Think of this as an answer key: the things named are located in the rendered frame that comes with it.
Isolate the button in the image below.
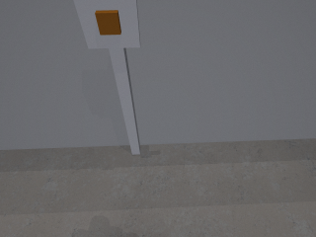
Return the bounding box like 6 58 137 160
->
95 10 121 36

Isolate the panel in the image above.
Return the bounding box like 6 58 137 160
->
73 0 140 155

